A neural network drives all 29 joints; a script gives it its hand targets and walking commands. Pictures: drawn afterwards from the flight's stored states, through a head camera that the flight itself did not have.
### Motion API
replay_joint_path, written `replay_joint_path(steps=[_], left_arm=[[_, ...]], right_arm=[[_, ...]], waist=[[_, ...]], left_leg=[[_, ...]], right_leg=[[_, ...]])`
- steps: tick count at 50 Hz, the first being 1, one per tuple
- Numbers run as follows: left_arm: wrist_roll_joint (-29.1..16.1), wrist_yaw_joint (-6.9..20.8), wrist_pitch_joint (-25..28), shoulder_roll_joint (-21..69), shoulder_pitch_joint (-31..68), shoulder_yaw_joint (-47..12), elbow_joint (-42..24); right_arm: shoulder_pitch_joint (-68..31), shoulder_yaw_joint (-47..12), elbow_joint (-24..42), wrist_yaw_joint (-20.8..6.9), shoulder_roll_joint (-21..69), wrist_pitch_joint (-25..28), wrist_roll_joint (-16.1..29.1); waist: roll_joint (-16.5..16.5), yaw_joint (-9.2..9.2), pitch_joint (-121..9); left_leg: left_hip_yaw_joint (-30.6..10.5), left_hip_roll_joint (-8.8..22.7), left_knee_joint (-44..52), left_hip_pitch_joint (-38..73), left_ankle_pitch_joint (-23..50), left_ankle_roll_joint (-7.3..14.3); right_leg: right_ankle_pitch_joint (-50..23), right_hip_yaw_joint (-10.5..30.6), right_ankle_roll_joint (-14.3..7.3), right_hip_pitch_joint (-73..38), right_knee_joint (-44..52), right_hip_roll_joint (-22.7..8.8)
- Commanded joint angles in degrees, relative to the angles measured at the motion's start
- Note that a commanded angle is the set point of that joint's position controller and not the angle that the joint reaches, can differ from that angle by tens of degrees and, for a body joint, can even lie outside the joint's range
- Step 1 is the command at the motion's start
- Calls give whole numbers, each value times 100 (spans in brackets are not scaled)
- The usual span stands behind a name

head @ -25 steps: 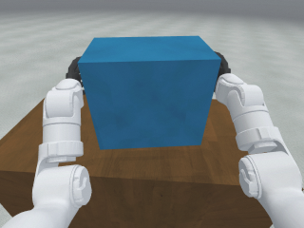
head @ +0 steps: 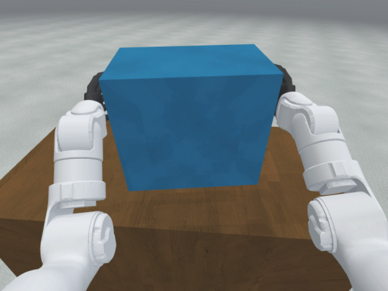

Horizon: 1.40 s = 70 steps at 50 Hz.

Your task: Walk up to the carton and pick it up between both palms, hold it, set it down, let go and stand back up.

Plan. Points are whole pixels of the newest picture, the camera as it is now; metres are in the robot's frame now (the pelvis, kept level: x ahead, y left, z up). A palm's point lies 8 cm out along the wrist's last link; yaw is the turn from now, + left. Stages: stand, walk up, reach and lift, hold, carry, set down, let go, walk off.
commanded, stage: hold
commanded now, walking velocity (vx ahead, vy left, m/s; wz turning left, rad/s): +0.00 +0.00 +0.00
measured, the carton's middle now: (190, 118) +0.38 +0.00 +0.24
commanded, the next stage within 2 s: none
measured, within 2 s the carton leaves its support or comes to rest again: neither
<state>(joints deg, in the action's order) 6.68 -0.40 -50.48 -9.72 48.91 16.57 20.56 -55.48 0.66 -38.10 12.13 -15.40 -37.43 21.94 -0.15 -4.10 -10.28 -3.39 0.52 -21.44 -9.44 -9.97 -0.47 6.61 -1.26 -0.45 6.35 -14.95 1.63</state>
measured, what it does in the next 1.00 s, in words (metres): stands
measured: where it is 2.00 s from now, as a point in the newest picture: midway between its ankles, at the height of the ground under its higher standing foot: outside the picture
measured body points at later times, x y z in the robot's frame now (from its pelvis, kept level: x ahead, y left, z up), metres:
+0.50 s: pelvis +0.00 +0.00 +0.00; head -0.09 +0.02 +0.44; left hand +0.38 +0.18 +0.28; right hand +0.38 -0.18 +0.29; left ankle +0.02 +0.12 -0.75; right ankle +0.02 -0.12 -0.75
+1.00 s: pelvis +0.00 +0.00 +0.00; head -0.08 +0.01 +0.44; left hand +0.39 +0.18 +0.27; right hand +0.39 -0.19 +0.28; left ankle +0.02 +0.12 -0.75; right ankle +0.02 -0.12 -0.75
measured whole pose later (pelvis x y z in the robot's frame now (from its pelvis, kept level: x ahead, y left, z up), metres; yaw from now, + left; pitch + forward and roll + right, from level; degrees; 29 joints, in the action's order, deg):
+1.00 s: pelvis +0.00 +0.00 +0.00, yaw +0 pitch -1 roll -1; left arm 5.6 -1.0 -48.2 -10.6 51.8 16.0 27.4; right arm -57.9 -0.2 -43.6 11.8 -16.0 -36.4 22.2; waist 0.6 -3.4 -11.7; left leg -4.2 0.6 -21.5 -11.1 -9.7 -0.7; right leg 6.2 -0.1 -0.7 7.7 -14.6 2.4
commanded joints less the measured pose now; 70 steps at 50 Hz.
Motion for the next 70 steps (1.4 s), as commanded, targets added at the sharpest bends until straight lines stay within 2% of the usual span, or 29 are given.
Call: replay_joint_path(steps=[1, 4, 9, 12, 14, 16, 18, 22, 25, 29, 31, 34, 35, 36, 38, 40, 43, 51, 60, 70], left_arm=[[-1165, 871, 596, 3497, 4848, -2159, -1525], [-1174, 871, 574, 3538, 4837, -2222, -1626], [-1252, 842, 588, 3504, 4933, -2263, -1743], [-1188, 851, 570, 3399, 4920, -2133, -1604], [-1260, 850, 579, 3525, 4962, -2260, -1627], [-1156, 832, 566, 3490, 4890, -2134, -1372], [-1158, 833, 594, 3530, 4925, -2186, -1539], [-1147, 876, 558, 3487, 4901, -2168, -1423], [-1100, 916, 569, 3485, 5021, -2082, -1242], [-1281, 897, 665, 3629, 5198, -2275, -1344], [-1289, 845, 677, 3614, 5196, -2271, -1341], [-1173, 846, 661, 3546, 5121, -2065, -1103], [-1088, 889, 648, 3600, 5234, -2032, -596], [-1124, 917, 697, 3729, 5324, -2039, -663], [-1291, 874, 795, 3828, 5448, -2156, -791], [-1425, 782, 866, 3830, 5549, -2222, -896], [-1374, 719, 886, 3696, 5375, -2080, -863], [-1244, 813, 858, 3466, 5126, -1973, -918], [-1281, 847, 811, 3480, 5088, -2129, -1182], [-1283, 864, 745, 3552, 5021, -2200, -1278]], right_arm=[[-4987, -1472, 2343, -921, 3822, 185, 1050], [-4950, -1503, 2391, -929, 3794, 169, 1085], [-5003, -1575, 2497, -939, 3909, 138, 1098], [-4974, -1545, 2379, -945, 3892, 100, 1074], [-5119, -1527, 2542, -946, 3904, 143, 1071], [-5182, -1520, 2397, -952, 3896, 133, 1052], [-4983, -1533, 2278, -957, 3895, 122, 1071], [-4869, -1448, 2021, -959, 3778, 97, 1001], [-4945, -1286, 1813, -984, 3789, 93, 908], [-5207, -1324, 2159, -974, 3900, 178, 957], [-5178, -1332, 2125, -973, 3845, 170, 969], [-5089, -1308, 1805, -1005, 3862, 131, 919], [-5110, -1106, 1136, -1081, 3589, 128, 804], [-5264, -1072, 1158, -1147, 3794, 223, 743], [-5426, -1085, 1398, -1207, 3873, 309, 820], [-5581, -1197, 1597, -1197, 3981, 359, 953], [-5487, -1338, 1694, -1129, 4014, 350, 1067], [-5327, -1444, 1952, -933, 4029, 310, 1200], [-5172, -1493, 2198, -835, 3992, 219, 1244], [-5062, -1458, 2149, -876, 3869, 159, 1191]], waist=[[220, -47, -2367], [313, -41, -2366], [215, -8, -2512], [100, 19, -2431], [228, -2, -2535], [196, 89, -2322], [245, 27, -2493], [250, -54, -2205], [257, -42, -2045], [375, -80, -2511], [398, -91, -2484], [275, 14, -2169], [621, -46, -1705], [509, 23, -1843], [573, 55, -2332], [490, 40, -2739], [285, 63, -2763], [99, 33, -2587], [243, -46, -2515], [361, -76, -2459]], left_leg=[[-24, -256, 236, 352, 1309, -161], [-29, -252, 189, 389, 1474, -214], [-29, -254, 187, 367, 1396, -154], [-12, -261, 230, 323, 1220, -127], [-19, -258, 226, 281, 1212, -154], [-13, -263, 239, 262, 1147, -111], [-10, -251, 229, 333, 1249, -155], [-16, -222, 271, 260, 1171, -182], [-13, -216, 392, 114, 757, -149], [-35, -251, 242, 180, 1074, -192], [-61, -247, 232, 282, 1126, -215], [-45, -219, 333, 129, 905, -150], [-76, -117, 527, -87, 280, -217], [-121, -104, 595, -276, 79, -187], [-141, -77, 503, -153, 338, -196], [-84, -127, 294, 115, 915, -193], [-61, -179, 202, 249, 1213, -123], [-47, -279, 160, 313, 1255, -43], [-57, -298, 112, 394, 1370, -105], [-80, -241, 146, 375, 1376, -179]], right_leg=[[-1290, 292, 149, -1176, -70, 196], [-1421, 292, 132, -1195, -89, 200], [-1381, 302, 151, -1222, -104, 205], [-1272, 307, 171, -1186, -77, 189], [-1301, 308, 140, -1170, -98, 194], [-1166, 323, 130, -1084, -56, 189], [-1292, 340, 124, -1174, -95, 197], [-1219, 327, 97, -1135, -58, 181], [-821, 332, 92, -1033, 0, 138], [-1180, 345, 112, -1159, -93, 156], [-1167, 319, 110, -1083, -79, 174], [-878, 318, 86, -1004, -30, 169], [-223, 344, -38, -600, 83, 194], [-153, 333, -31, -799, 31, 197], [-460, 362, -43, -939, -25, 213], [-891, 323, 5, -963, -66, 262], [-1200, 286, 67, -1040, -63, 282], [-1346, 287, 184, -1125, -22, 217], [-1467, 287, 193, -1084, -29, 200], [-1368, 297, 116, -1077, -27, 226]])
